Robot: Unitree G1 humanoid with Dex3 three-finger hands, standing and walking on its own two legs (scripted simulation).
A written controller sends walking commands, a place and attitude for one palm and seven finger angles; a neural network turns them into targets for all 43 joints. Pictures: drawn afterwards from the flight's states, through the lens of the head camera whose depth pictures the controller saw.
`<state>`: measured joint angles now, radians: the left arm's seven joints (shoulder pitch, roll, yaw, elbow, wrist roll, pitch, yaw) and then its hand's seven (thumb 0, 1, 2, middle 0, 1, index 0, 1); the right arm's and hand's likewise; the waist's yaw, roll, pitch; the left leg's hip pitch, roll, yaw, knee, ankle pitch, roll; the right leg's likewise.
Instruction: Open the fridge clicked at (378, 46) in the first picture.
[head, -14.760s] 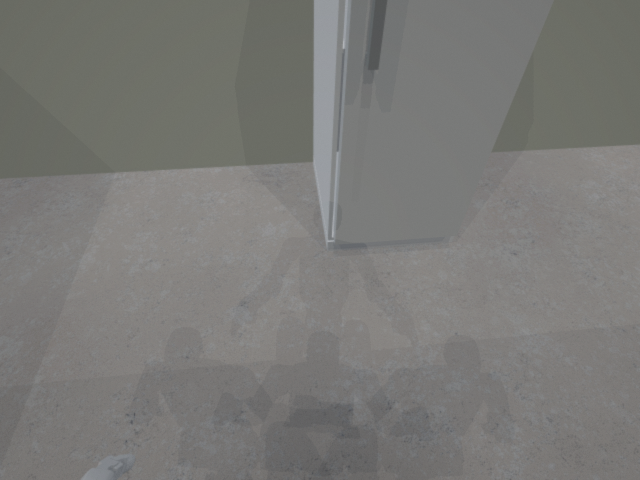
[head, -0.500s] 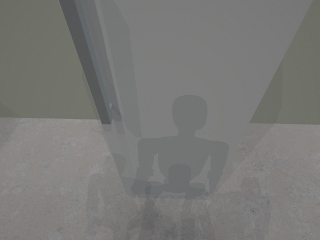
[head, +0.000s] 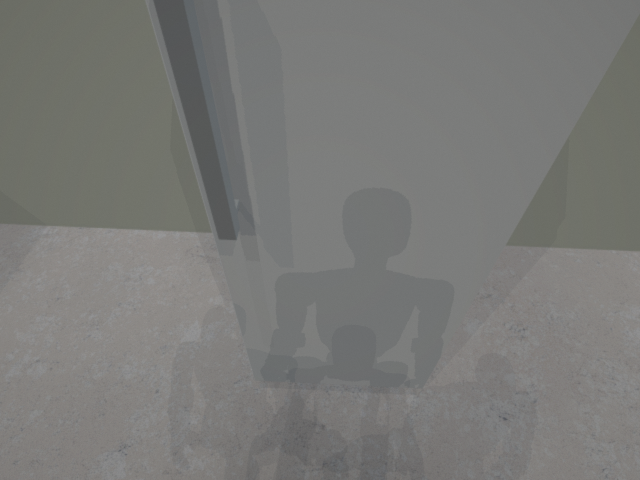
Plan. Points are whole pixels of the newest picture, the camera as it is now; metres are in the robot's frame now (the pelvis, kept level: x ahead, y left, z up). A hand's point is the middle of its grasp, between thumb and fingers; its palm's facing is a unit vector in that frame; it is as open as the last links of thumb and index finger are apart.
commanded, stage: look again from close up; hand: left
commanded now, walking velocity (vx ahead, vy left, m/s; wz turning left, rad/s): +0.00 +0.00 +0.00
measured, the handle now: (205, 98) +0.46 +0.17 +0.25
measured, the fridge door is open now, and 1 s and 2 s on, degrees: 0 0 0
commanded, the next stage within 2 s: raise the hand to about handle height in 0.42 s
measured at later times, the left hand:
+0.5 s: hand out of the picture +0.01 +0.20 -0.17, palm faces +0.00 -0.98 -0.21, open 7.4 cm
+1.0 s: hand out of the picture +0.12 +0.23 -0.01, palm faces +0.17 -0.99 +0.00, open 8.9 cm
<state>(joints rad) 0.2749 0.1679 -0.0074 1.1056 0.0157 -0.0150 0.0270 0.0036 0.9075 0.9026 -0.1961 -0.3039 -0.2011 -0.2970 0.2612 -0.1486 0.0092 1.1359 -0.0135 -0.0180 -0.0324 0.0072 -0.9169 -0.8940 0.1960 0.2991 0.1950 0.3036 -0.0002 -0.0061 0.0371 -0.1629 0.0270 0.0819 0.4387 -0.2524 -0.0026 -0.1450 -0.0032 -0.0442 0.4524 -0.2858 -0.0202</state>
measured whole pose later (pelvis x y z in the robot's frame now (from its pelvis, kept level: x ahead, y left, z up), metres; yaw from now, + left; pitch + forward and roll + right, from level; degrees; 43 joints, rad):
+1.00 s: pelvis -0.05 -0.01 -0.05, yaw +3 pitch +5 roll -1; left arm 0.45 0.24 0.25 0.07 -0.32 -0.36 -0.33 0.01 0.54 0.75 -0.23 -0.54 -0.23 -0.53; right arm 0.18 -0.29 -0.03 0.53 0.02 -0.28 -0.04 0.01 -0.91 -0.89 0.20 0.30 0.20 0.30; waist 0.05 -0.02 -0.06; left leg -0.61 0.04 0.01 0.93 -0.40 0.00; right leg -0.55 -0.01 -0.11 0.91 -0.44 -0.03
